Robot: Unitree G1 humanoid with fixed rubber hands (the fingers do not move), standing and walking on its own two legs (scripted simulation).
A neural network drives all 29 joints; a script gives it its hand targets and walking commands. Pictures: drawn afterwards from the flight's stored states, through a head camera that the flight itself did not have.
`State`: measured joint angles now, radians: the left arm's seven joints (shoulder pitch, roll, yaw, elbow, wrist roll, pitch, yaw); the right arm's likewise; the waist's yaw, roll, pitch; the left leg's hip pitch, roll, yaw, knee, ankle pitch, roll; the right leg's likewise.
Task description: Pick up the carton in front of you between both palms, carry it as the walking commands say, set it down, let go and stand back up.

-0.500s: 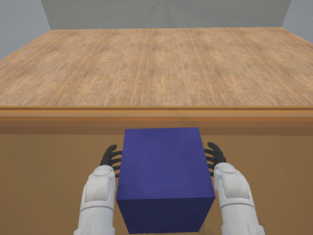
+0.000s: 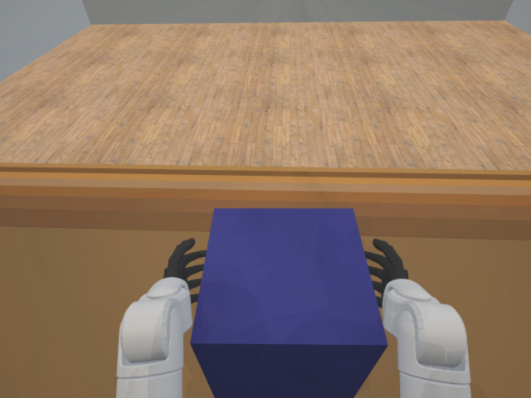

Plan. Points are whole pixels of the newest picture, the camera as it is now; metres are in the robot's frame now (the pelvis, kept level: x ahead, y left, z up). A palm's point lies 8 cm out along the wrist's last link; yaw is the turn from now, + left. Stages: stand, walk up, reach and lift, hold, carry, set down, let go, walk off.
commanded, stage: carry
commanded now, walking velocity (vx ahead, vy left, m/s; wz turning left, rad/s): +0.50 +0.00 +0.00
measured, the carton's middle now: (283, 309) +0.27 -0.01 +0.01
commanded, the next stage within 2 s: none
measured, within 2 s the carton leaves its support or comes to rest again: neither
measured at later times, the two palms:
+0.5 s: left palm (196, 151) +0.58 +0.16 +0.10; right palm (342, 155) +0.55 -0.14 +0.10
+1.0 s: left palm (218, 77) +0.93 +0.14 +0.11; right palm (322, 75) +0.93 -0.16 +0.10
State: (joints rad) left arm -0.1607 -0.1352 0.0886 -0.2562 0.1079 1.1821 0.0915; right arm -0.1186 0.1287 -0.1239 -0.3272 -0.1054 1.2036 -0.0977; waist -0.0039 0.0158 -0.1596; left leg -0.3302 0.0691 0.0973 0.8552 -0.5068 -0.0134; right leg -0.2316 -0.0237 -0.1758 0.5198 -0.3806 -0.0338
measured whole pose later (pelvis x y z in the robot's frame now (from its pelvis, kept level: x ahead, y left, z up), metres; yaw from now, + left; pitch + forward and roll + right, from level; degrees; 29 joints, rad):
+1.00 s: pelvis +0.63 -0.02 +0.01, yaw -1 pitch +4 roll +1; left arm -0.33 -0.10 0.15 -0.21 0.08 1.16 0.10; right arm -0.31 0.12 -0.15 -0.26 -0.12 1.17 -0.09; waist 0.05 0.00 -0.05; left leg -0.68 0.10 0.07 0.93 -0.21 0.04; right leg -0.20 -0.02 -0.23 0.44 -0.31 -0.07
